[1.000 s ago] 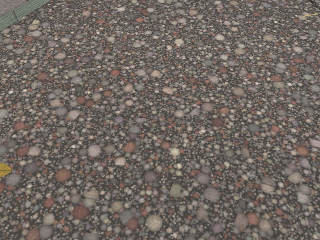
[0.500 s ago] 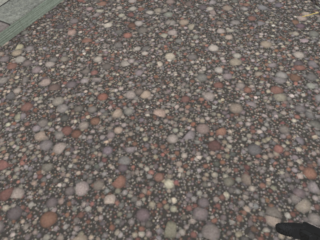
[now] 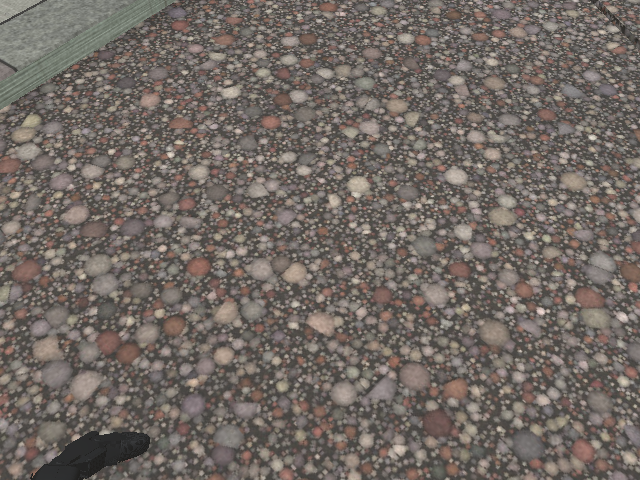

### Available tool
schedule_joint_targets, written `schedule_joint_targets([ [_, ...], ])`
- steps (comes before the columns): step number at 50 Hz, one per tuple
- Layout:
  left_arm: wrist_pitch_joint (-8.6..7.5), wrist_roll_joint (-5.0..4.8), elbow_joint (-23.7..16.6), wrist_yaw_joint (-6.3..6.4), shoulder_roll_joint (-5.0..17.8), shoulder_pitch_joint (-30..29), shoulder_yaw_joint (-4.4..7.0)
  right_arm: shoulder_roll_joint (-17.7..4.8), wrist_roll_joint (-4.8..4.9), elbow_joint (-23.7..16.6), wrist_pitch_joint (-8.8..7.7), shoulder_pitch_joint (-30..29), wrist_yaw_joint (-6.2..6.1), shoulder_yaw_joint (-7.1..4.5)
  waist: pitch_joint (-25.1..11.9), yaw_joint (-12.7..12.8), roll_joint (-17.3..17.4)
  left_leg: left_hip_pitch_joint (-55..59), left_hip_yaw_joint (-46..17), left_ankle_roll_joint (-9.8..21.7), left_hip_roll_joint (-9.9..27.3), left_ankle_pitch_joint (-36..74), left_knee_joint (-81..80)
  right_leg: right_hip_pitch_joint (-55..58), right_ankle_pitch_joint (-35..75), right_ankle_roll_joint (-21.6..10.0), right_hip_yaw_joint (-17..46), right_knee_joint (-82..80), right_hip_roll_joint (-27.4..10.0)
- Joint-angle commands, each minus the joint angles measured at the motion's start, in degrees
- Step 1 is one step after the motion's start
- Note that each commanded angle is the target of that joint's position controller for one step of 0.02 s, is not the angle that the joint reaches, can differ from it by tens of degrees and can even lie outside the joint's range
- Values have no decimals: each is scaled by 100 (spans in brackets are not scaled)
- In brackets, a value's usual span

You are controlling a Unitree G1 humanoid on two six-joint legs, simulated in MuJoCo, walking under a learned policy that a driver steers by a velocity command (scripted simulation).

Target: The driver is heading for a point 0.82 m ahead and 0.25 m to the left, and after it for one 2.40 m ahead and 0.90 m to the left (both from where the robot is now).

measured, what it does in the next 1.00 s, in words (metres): walks ahead, turning left: right foot, then left foot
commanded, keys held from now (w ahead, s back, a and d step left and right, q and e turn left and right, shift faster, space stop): q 0.44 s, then w+q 0.46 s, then w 0.10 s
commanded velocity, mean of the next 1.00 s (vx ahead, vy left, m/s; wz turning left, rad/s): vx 0.25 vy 0.00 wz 0.57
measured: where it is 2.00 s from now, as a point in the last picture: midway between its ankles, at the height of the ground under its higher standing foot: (139, 393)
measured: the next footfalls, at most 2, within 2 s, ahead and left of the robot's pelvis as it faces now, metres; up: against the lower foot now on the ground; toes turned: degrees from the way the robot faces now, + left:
right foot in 0.04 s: +0.21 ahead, -0.14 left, +0.00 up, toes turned +5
left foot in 0.48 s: +0.15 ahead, +0.11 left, +0.00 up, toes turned +20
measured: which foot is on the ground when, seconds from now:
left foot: down 0.00-0.06, up 0.08-0.46, down 0.48-0.94, up 0.96-1.00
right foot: up 0.00-0.02, down 0.04-0.48, up 0.50-0.92, down 0.94-1.00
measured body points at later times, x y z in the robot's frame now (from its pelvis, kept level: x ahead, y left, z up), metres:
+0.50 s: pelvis +0.12 +0.00 -0.01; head +0.14 +0.03 +0.44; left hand +0.17 +0.31 -0.12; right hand +0.38 -0.22 -0.08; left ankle +0.11 +0.10 -0.74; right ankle +0.17 -0.14 -0.73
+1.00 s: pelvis +0.29 +0.04 -0.01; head +0.30 +0.05 +0.44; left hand +0.31 +0.37 -0.08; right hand +0.51 -0.17 -0.11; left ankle +0.12 +0.09 -0.70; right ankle +0.39 -0.03 -0.74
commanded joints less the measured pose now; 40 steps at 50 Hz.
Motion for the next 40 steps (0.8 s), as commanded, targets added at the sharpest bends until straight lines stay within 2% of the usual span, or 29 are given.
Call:
schedule_joint_targets([
  [1, -132, -7, -297, -17, 738, 348, 325, -808, 4, -422, 81, -212, -93, -227, -571, 555, 833, -330, -1147, 448, 1012, 1910, 512, 1512, 144, -228, -269, -536, 281],
  [2, -153, 67, -273, 16, 898, 708, 382, -555, -31, -517, 72, -226, -87, -157, -906, 731, 689, -564, -951, 183, 696, 1655, 1292, 2306, 670, -476, -113, -659, -117],
  [3, -115, 174, -308, 76, 1283, 1258, 453, -108, -193, -652, 48, 144, -71, -19, -1745, 733, -471, -1525, -375, -148, 231, -731, 3053, 3893, 2582, -989, 1011, -178, -1523],
  [4, 27, 137, -183, 36, 1390, 1454, 493, -181, -57, -667, 14, 1118, -27, 41, -2535, 411, -1940, -2811, 23, -368, -46, -2588, 4467, 5017, 2358, -1996, 2973, -316, -2737],
  [5, 123, 67, -298, 30, 1036, 1262, 440, -750, 28, -533, 79, 972, -49, -100, -2254, 561, -1147, -3183, -40, -533, 393, -1957, 5124, 4603, 1078, -1904, 2972, -600, -2454],
  [6, 198, 60, -364, 73, 726, 1056, 350, -949, 34, -643, 180, 288, -80, -180, -1625, 733, -681, -3371, 191, -637, 534, -1488, 5316, 4065, 526, -1661, 2081, -704, -2087],
  [7, 266, 81, -362, 90, 592, 732, 282, -928, 9, -712, 302, -41, -122, -210, -1175, 680, -362, -3268, 321, -717, 696, -1201, 5202, 3354, 542, -1544, 1393, -823, -1770],
  [8, 305, 85, -325, 98, 581, 480, 269, -884, -13, -798, 400, -142, -146, -231, -841, 537, -495, -3078, 362, -752, 852, -1027, 4993, 2730, 514, -1532, 985, -950, -1581],
  [9, 319, 116, -273, 105, 648, 346, 293, -722, -8, -801, 477, -66, -140, -206, -623, 432, -648, -2683, 526, -773, 884, -875, 4748, 2155, 526, -1488, 499, -1161, -1335],
  [10, 311, 138, -232, 112, 655, 271, 312, -589, -12, -813, 516, -23, -146, -186, -545, 390, -754, -2478, 666, -789, 853, -748, 4495, 1925, 594, -1503, 171, -1289, -1213],
  [12, 304, 118, -136, 136, 721, 268, 363, -431, -50, -912, 527, -165, -137, -149, -625, 414, -763, -2405, 748, -799, 910, -581, 3947, 2045, 1043, -1651, -92, -1349, -1338],
  [15, 376, 39, -53, 176, 857, 193, 436, -375, -90, -1052, 523, -489, -45, -107, -884, 490, -575, -2038, 794, -708, 1044, -117, 3058, 2232, 1063, -1741, -343, -1349, -1559],
  [17, 433, -4, -15, 165, 950, 92, 472, -426, -78, -1114, 550, -623, 24, -122, -852, 503, -617, -1690, 919, -615, 1033, 58, 2572, 2129, 685, -1698, -547, -1384, -1586],
  [21, 481, -137, 124, 100, 1102, 152, 544, -554, -70, -1291, 607, -847, 133, -202, -684, 536, -650, -1310, 1157, -331, 927, 92, 1550, 2314, 112, -1474, -689, -1129, -1707],
  [22, 499, -193, 156, 98, 1110, 111, 552, -534, -73, -1272, 603, -746, 154, -223, -678, 436, -593, -1024, 1275, -216, 833, 380, 1016, 2289, -41, -1324, -810, -898, -1649],
  [23, 518, -228, 232, 88, 1033, 252, 548, -575, -73, -1199, 595, -592, 142, -268, -740, 409, -458, -557, 1356, -63, 667, 592, 611, 2081, -795, -1107, -988, -638, -1500],
  [24, 542, -172, 359, 62, 801, 519, 495, -776, -61, -1089, 580, -236, 89, -365, -765, 343, -9, 178, 1039, 167, 714, 773, 220, 1490, -1862, -781, -1272, -28, -1222],
  [25, 553, 74, 214, 12, 351, 463, 347, -1386, -30, -1081, 535, 201, -14, -522, -729, 325, 1659, 1050, -952, 775, 2085, 1323, -252, -12, -3635, -236, -1899, 2041, -462],
  [26, 477, 58, -112, 25, 484, 65, 380, -1701, -129, -1213, 364, 273, 39, -532, -749, 127, 1880, 957, -2816, 1824, 2766, -330, -891, -1320, -4071, -126, -888, 3167, 242],
  [27, 395, -93, -160, 12, 826, -329, 478, -1362, -158, -1178, 209, 226, 87, -444, -569, -33, 1274, 840, -2690, 1725, 2613, -1496, -1268, -1588, -3535, -266, -370, 3457, 23],
  [28, 335, -167, -154, -12, 972, -334, 544, -1150, -124, -1144, 117, 1, 76, -359, -290, 152, 1164, 622, -2374, 1438, 2436, -1954, -1353, -1623, -2933, -411, -291, 3300, -102],
  [29, 301, -108, -3, 3, 968, -203, 569, -987, -81, -1179, 93, -218, 44, -294, -218, 285, 978, 511, -2042, 1217, 2240, -1754, -1320, -1496, -2492, -403, -296, 3137, -199],
  [30, 263, -27, 38, 4, 947, -130, 570, -906, -71, -1195, 101, -362, 7, -245, -173, 368, 1017, 372, -1757, 1114, 2050, -1448, -1357, -1303, -2094, -345, -297, 2853, -209],
  [32, 164, -10, 136, -48, 795, -87, 542, -856, -159, -1212, 62, -348, -58, -207, -253, 428, 959, 252, -1363, 1028, 1776, -681, -1399, -894, -1387, -256, -412, 2489, -66],
  [33, 130, -18, 171, -63, 729, -119, 521, -872, -167, -1187, 36, -281, -81, -214, -289, 409, 875, 272, -1211, 1013, 1706, -323, -1369, -778, -1137, -213, -431, 2180, -7],
  [36, 82, -45, 167, -97, 524, -387, 425, -988, -95, -1064, 2, -95, -118, -264, -212, 299, 899, 92, -930, 958, 1531, 102, -1283, -307, -740, -89, -430, 1063, 171],
  [40, 22, -128, 62, -173, 532, -732, 374, -1100, -5, -906, 29, 138, -102, -317, -69, 144, 947, -142, -1161, 996, 1563, 15, -1098, 181, -792, -46, -332, 191, 284],
])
